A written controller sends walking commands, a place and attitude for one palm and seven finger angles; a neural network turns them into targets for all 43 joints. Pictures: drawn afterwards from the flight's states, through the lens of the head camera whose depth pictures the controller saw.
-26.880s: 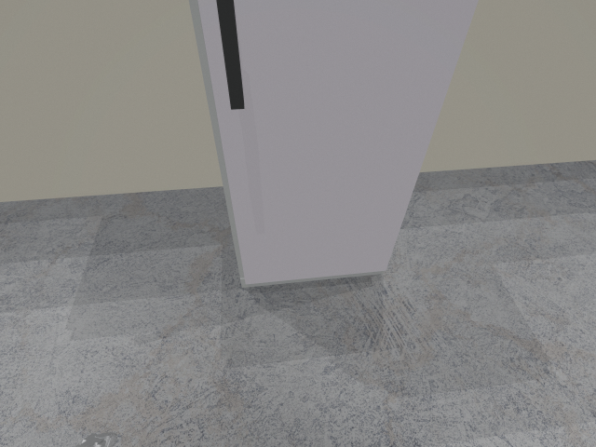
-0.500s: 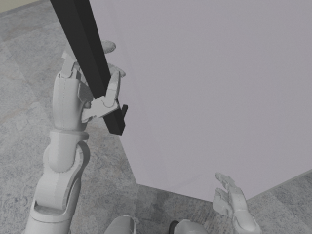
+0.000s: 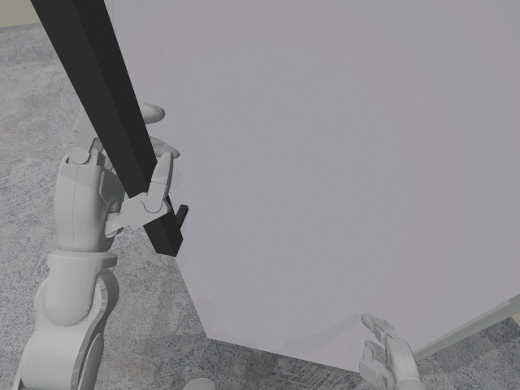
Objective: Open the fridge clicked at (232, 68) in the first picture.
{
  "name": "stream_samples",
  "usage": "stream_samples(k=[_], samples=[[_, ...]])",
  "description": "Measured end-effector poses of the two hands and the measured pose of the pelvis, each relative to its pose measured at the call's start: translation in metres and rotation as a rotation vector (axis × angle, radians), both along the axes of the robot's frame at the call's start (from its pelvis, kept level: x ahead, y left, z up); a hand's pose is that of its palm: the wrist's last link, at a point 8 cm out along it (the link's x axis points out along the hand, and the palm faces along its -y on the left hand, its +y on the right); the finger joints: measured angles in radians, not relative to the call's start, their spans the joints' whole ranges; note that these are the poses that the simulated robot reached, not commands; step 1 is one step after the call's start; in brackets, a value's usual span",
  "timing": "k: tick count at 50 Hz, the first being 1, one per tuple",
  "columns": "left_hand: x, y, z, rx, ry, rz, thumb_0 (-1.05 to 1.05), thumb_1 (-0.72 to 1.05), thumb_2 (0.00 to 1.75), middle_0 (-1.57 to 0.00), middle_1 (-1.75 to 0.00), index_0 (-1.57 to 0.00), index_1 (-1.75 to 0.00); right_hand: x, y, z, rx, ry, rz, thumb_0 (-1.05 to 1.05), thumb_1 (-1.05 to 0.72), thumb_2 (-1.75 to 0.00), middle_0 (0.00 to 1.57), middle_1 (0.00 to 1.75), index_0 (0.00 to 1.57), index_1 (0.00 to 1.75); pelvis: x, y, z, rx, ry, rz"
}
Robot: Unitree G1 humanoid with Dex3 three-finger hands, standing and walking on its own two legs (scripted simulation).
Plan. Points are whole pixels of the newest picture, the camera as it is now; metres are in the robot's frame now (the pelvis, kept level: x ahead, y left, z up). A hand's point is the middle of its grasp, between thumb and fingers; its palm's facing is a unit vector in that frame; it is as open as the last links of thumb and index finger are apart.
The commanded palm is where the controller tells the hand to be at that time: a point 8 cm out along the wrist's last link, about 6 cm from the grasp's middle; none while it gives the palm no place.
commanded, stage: walk backward, drawing the door open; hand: left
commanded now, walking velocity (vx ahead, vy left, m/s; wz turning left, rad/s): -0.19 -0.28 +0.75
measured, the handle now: (142, 132) +0.31 +0.14 +0.27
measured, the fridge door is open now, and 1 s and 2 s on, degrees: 56 74 69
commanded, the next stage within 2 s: stop walking and hold the door back in 0.34 s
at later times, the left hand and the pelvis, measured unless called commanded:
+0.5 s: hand (135, 373) +0.11 +0.10 +0.23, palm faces +0.37 -0.91 -0.17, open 7.1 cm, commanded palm +0.10 +0.15 +0.21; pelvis -0.09 -0.11 +0.00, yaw +16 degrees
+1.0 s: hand (131, 359) +0.12 +0.10 +0.24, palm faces +0.36 -0.92 -0.13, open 6.3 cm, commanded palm +0.10 +0.16 +0.21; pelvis -0.21 -0.13 +0.00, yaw +26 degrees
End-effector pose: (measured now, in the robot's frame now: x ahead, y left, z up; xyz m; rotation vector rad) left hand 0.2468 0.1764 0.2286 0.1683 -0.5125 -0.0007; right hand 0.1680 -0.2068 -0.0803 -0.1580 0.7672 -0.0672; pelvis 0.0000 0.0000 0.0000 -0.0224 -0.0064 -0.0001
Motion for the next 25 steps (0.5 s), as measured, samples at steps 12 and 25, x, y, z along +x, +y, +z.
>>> stream_samples(k=[12,25], samples=[[-0.085,-0.005,-0.002,-0.036,-0.045,0.064,-0.18,0.53,0.86,-0.45,-1.40,-0.21,-1.34,-0.036,-0.039,0.004,-0.118,-0.003,0.033,0.01,-0.91,-0.90,0.20,0.30,0.21,0.30,-0.053,-0.028,-0.007,0.012,-0.019,0.147],[-0.170,-0.032,0.000,0.010,-0.010,0.343,-0.20,0.57,0.88,-0.45,-1.40,-0.19,-1.29,-0.046,-0.058,0.005,-0.042,-0.016,0.273,0.01,-0.90,-0.89,0.21,0.30,0.25,0.32,-0.092,-0.109,0.001,-0.003,-0.005,0.277]])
